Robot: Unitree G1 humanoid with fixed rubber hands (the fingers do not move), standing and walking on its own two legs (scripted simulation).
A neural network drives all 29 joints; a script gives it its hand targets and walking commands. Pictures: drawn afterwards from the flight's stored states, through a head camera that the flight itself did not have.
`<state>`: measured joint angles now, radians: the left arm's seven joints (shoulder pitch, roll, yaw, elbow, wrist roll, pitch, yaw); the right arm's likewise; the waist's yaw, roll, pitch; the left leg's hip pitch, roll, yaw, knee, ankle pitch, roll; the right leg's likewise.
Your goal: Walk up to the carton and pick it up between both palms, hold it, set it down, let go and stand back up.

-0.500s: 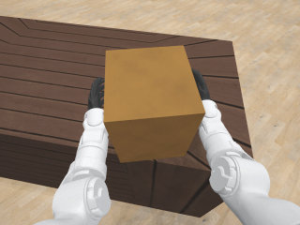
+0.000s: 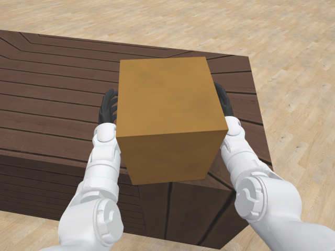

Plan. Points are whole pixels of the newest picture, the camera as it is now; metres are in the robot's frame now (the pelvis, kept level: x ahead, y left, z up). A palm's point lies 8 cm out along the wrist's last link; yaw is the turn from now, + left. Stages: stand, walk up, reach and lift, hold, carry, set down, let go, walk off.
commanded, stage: reach and lift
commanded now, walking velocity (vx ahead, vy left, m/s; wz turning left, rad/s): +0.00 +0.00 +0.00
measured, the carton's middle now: (166, 125) +0.40 +0.04 +0.09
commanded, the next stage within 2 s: none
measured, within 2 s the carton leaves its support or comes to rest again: neither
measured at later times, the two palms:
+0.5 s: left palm (107, 115) +0.37 +0.18 +0.14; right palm (237, 109) +0.40 -0.11 +0.17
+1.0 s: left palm (111, 101) +0.39 +0.17 +0.17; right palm (247, 102) +0.39 -0.12 +0.19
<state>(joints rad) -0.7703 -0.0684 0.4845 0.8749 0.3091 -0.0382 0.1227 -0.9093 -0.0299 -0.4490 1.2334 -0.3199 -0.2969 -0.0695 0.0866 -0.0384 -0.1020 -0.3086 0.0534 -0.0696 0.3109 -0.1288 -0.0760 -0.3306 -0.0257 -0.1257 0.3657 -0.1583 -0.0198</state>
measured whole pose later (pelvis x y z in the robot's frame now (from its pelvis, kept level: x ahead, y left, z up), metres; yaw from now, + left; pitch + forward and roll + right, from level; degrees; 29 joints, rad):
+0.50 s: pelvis -0.01 +0.00 +0.00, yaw +0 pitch +0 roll +0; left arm -0.77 -0.04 0.48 0.83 0.29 0.16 0.07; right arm -0.90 -0.02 -0.28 1.13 -0.11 -0.04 -0.12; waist 0.02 -0.04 -0.10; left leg -0.17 0.05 -0.07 0.31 -0.13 -0.07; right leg -0.19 -0.03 -0.13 0.36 -0.16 -0.02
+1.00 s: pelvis +0.00 +0.00 +0.00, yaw +0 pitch -3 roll +0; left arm -0.80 0.00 0.48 0.69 0.28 0.36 -0.01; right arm -0.89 0.02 -0.24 0.95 0.00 0.14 -0.17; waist -0.05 -0.08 -0.07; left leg -0.10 0.05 -0.07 0.31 -0.15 -0.07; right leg -0.11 -0.03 -0.13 0.35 -0.17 -0.01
